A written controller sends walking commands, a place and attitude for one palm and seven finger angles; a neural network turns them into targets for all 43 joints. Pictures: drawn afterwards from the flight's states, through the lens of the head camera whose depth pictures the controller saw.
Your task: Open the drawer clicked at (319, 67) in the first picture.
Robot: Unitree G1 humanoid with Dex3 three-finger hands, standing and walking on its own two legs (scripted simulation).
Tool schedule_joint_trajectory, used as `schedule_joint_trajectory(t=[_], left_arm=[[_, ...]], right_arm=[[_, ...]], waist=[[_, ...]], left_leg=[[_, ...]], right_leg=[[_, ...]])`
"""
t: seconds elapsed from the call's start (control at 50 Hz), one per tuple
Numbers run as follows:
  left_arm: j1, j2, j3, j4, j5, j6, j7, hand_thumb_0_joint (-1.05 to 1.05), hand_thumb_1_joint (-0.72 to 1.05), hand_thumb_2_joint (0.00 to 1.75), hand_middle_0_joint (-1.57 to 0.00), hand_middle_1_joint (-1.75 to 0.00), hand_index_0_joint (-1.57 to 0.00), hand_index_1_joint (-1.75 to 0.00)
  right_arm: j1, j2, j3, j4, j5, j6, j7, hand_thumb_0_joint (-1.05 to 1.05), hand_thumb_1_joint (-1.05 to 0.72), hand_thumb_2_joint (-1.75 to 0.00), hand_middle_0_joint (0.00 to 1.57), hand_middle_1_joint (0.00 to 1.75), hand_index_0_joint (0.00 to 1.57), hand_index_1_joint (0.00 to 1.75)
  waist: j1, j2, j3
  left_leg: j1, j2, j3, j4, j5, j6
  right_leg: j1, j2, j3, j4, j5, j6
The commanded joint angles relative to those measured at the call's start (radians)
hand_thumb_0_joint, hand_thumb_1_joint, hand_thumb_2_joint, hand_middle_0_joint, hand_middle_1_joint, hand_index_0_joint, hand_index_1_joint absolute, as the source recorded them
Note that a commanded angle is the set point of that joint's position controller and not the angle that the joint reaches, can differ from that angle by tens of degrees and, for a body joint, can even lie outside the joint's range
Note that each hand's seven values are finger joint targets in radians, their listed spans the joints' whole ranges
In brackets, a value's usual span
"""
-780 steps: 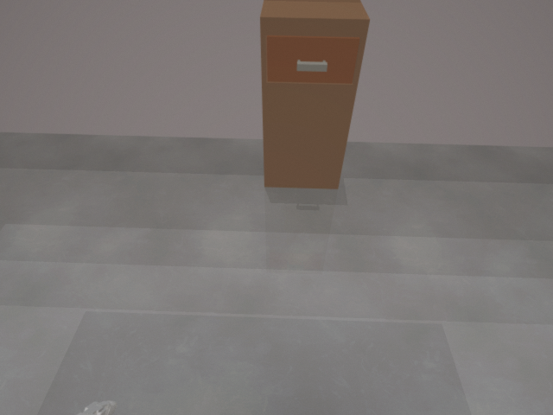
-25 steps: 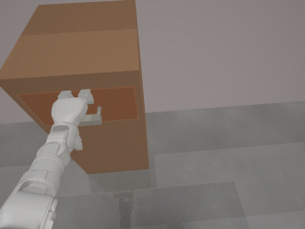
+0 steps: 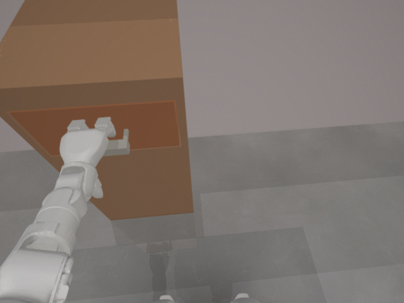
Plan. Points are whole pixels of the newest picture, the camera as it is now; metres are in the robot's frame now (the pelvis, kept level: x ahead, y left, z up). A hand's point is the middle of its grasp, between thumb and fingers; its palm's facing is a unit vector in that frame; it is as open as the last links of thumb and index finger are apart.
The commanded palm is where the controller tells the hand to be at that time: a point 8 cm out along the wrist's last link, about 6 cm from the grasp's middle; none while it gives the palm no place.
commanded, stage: lower the fingers behind the handle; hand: left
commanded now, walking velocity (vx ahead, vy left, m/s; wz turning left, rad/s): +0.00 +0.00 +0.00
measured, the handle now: (104, 141) +0.49 +0.24 -0.04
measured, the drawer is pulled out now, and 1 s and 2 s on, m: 0.00 0.00 0.00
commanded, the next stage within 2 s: close the thumb around the handle in 1.04 s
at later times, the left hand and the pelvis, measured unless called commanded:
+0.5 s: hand (103, 164) +0.42 +0.23 -0.04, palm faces -0.05 -0.02 -1.00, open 13.9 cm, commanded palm +0.40 +0.23 +0.01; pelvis -0.01 +0.01 -0.02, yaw -1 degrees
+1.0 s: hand (107, 165) +0.43 +0.23 -0.05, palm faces -0.07 -0.02 -1.00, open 13.9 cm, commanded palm +0.41 +0.22 +0.00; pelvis -0.01 +0.00 -0.02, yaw +0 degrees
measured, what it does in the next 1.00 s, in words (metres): stands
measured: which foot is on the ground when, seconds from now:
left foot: down 0.00-1.00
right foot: down 0.00-1.00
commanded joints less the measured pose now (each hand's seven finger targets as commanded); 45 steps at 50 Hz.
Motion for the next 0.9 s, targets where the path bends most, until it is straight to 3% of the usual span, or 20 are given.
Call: schedule_joint_trajectory(t=[0.0,0.02,0.08,0.1,0.12,0.18,0.26,0.3,0.34,0.36,0.4,0.44,0.5,0.6,0.62,0.66,0.72,0.78,0.82,0.88], left_arm=[[-0.344,0.204,0.055,-0.162,-0.012,-0.015,0.035,0.00,-0.50,0.30,-0.30,-1.20,-0.30,-1.20],[-0.377,0.197,0.044,-0.179,-0.010,-0.020,0.036,0.00,-0.50,0.30,-0.30,-1.20,-0.30,-1.20],[-0.368,0.242,0.092,-0.189,-0.001,-0.031,0.055,0.00,-0.50,0.30,-0.30,-1.20,-0.30,-1.20],[-0.359,0.243,0.093,-0.201,0.005,-0.033,0.065,0.00,-0.50,0.30,-0.30,-1.20,-0.30,-1.20],[-0.342,0.217,0.079,-0.182,0.006,-0.028,0.071,0.00,-0.50,0.30,-0.30,-1.20,-0.30,-1.20],[-0.294,0.223,0.104,-0.157,0.003,-0.011,0.087,0.00,-0.50,0.30,-0.30,-1.20,-0.30,-1.20],[-0.333,0.170,0.054,-0.161,0.011,0.015,0.104,0.00,-0.50,0.30,-0.30,-1.20,-0.30,-1.20],[-0.349,0.185,0.063,-0.165,0.011,0.019,0.106,0.00,-0.50,0.30,-0.30,-1.20,-0.30,-1.20],[-0.355,0.169,0.045,-0.129,0.018,0.035,0.108,0.00,-0.50,0.30,-0.30,-1.20,-0.30,-1.20],[-0.350,0.143,0.025,-0.120,0.018,0.042,0.106,0.00,-0.50,0.30,-0.30,-1.20,-0.30,-1.20],[-0.362,0.162,0.037,-0.110,0.018,0.046,0.101,0.00,-0.50,0.30,-0.30,-1.20,-0.30,-1.20],[-0.375,0.138,0.018,-0.100,0.016,0.048,0.098,0.00,-0.50,0.30,-0.30,-1.20,-0.30,-1.20],[-0.377,0.181,0.050,-0.100,0.012,0.035,0.091,0.00,-0.50,0.30,-0.30,-1.20,-0.30,-1.20],[-0.374,0.184,0.058,-0.108,0.027,0.012,0.106,0.00,-0.50,0.30,-0.30,-1.20,-0.30,-1.20],[-0.346,0.182,0.062,-0.092,0.029,0.015,0.110,0.00,-0.50,0.30,-0.30,-1.20,-0.30,-1.20],[-0.389,0.160,0.042,-0.135,0.030,0.013,0.121,0.00,-0.50,0.30,-0.30,-1.20,-0.30,-1.20],[-0.416,0.168,0.044,-0.118,0.027,0.034,0.132,0.00,-0.50,0.30,-0.30,-1.20,-0.30,-1.20],[-0.432,0.195,0.061,-0.135,0.012,0.051,0.129,0.00,-0.50,0.30,-0.30,-1.20,-0.30,-1.20],[-0.431,0.169,0.036,-0.123,0.008,0.061,0.121,0.00,-0.50,0.30,-0.30,-1.20,-0.30,-1.20],[-0.421,0.184,0.045,-0.128,0.003,0.061,0.105,0.00,-0.50,0.30,-0.30,-1.20,-0.30,-1.20]], right_arm=[[0.100,-0.151,-0.048,-0.068,-0.006,-0.019,-0.009,0.00,-0.90,-0.90,0.20,0.30,0.20,0.30],[0.100,-0.152,-0.048,-0.066,-0.007,-0.020,-0.010,0.00,-0.90,-0.90,0.20,0.30,0.20,0.30],[0.098,-0.156,-0.046,-0.062,-0.015,-0.016,-0.008,0.00,-0.90,-0.90,0.20,0.30,0.20,0.30],[0.101,-0.154,-0.047,-0.065,-0.015,-0.014,-0.006,0.00,-0.90,-0.90,0.20,0.30,0.20,0.30],[0.100,-0.151,-0.047,-0.062,-0.017,-0.013,-0.003,0.00,-0.90,-0.90,0.20,0.30,0.20,0.30],[0.096,-0.155,-0.046,-0.060,-0.020,-0.009,0.006,0.00,-0.90,-0.90,0.20,0.30,0.20,0.30],[0.100,-0.155,-0.052,-0.059,-0.018,-0.008,0.012,0.00,-0.90,-0.90,0.20,0.30,0.20,0.30],[0.103,-0.158,-0.050,-0.061,-0.019,-0.007,0.011,0.00,-0.90,-0.90,0.20,0.30,0.20,0.30],[0.101,-0.157,-0.048,-0.054,-0.017,-0.008,0.010,0.00,-0.90,-0.90,0.20,0.30,0.20,0.30],[0.100,-0.156,-0.049,-0.056,-0.017,-0.009,0.011,0.00,-0.90,-0.90,0.20,0.30,0.20,0.30],[0.103,-0.159,-0.047,-0.053,-0.018,-0.010,0.010,0.00,-0.90,-0.90,0.20,0.30,0.20,0.30],[0.104,-0.157,-0.047,-0.054,-0.018,-0.011,0.007,0.00,-0.90,-0.90,0.20,0.30,0.20,0.30],[0.107,-0.159,-0.042,-0.054,-0.021,-0.014,0.004,0.00,-0.90,-0.90,0.20,0.30,0.20,0.30],[0.104,-0.156,-0.042,-0.051,-0.028,-0.019,0.003,0.00,-0.90,-0.90,0.20,0.30,0.20,0.30],[0.106,-0.155,-0.042,-0.052,-0.027,-0.019,0.003,0.00,-0.90,-0.90,0.20,0.30,0.20,0.30],[0.104,-0.152,-0.046,-0.054,-0.028,-0.022,0.005,0.00,-0.90,-0.90,0.20,0.30,0.20,0.30],[0.109,-0.155,-0.048,-0.044,-0.027,-0.021,0.005,0.00,-0.90,-0.90,0.20,0.30,0.20,0.30],[0.111,-0.159,-0.044,-0.043,-0.028,-0.021,0.001,0.00,-0.90,-0.90,0.20,0.30,0.20,0.30],[0.114,-0.155,-0.044,-0.042,-0.023,-0.021,0.000,0.00,-0.90,-0.90,0.20,0.30,0.20,0.30],[0.113,-0.155,-0.040,-0.043,-0.024,-0.022,-0.005,0.00,-0.90,-0.90,0.20,0.30,0.20,0.30]], waist=[[-0.021,-0.001,-0.373],[-0.033,0.009,-0.367],[-0.011,0.022,-0.384],[-0.006,0.041,-0.414],[-0.010,0.047,-0.407],[0.005,0.028,-0.386],[-0.022,0.013,-0.389],[-0.020,0.021,-0.392],[-0.028,0.012,-0.360],[-0.032,0.022,-0.361],[-0.030,0.031,-0.375],[-0.040,0.023,-0.372],[-0.031,0.018,-0.397],[-0.030,0.044,-0.408],[-0.024,0.022,-0.400],[-0.036,0.053,-0.428],[-0.050,0.032,-0.428],[-0.040,0.041,-0.465],[-0.051,0.026,-0.456],[-0.042,0.031,-0.457]], left_leg=[[0.234,-0.033,-0.015,-0.042,0.406,0.022],[0.234,-0.030,-0.015,-0.035,0.400,0.023],[0.224,-0.027,-0.023,-0.025,0.415,0.020],[0.236,-0.027,-0.023,-0.018,0.427,0.018],[0.237,-0.026,-0.022,-0.012,0.433,0.016],[0.209,-0.022,-0.025,-0.008,0.453,0.011],[0.219,-0.014,-0.027,0.002,0.433,0.011],[0.213,-0.015,-0.032,0.001,0.411,0.012],[0.201,-0.015,-0.035,0.000,0.383,0.011],[0.206,-0.015,-0.034,0.002,0.371,0.011],[0.209,-0.013,-0.039,0.006,0.369,0.009],[0.207,-0.012,-0.040,0.016,0.364,0.010],[0.179,-0.015,-0.038,0.033,0.359,0.013],[0.153,-0.014,-0.036,0.067,0.363,0.012],[0.137,-0.015,-0.038,0.071,0.362,0.012],[0.160,-0.013,-0.039,0.079,0.370,0.010],[0.160,-0.011,-0.044,0.082,0.357,0.011],[0.160,-0.017,-0.040,0.078,0.371,0.013],[0.162,-0.017,-0.036,0.076,0.364,0.016],[0.152,-0.021,-0.030,0.068,0.366,0.019]], right_leg=[[0.174,0.045,0.003,-0.061,0.357,-0.028],[0.154,0.045,0.005,-0.059,0.350,-0.028],[0.142,0.046,0.000,-0.037,0.341,-0.034],[0.137,0.047,-0.001,-0.026,0.343,-0.034],[0.122,0.050,-0.003,-0.023,0.344,-0.035],[0.120,0.051,-0.012,-0.008,0.349,-0.038],[0.085,0.053,-0.014,-0.009,0.327,-0.033],[0.078,0.051,-0.015,-0.004,0.306,-0.033],[0.050,0.052,-0.018,-0.006,0.276,-0.035],[0.038,0.052,-0.020,-0.008,0.261,-0.035],[0.027,0.051,-0.019,0.001,0.252,-0.036],[0.009,0.052,-0.020,0.004,0.247,-0.035],[0.024,0.050,-0.013,0.022,0.262,-0.034],[-0.010,0.049,-0.013,0.052,0.266,-0.035],[-0.011,0.050,-0.015,0.057,0.264,-0.036],[-0.023,0.050,-0.014,0.058,0.265,-0.035],[-0.031,0.052,-0.017,0.057,0.253,-0.032],[0.010,0.050,-0.013,0.058,0.284,-0.031],[0.015,0.050,-0.010,0.046,0.289,-0.028],[0.049,0.049,-0.007,0.042,0.309,-0.029]])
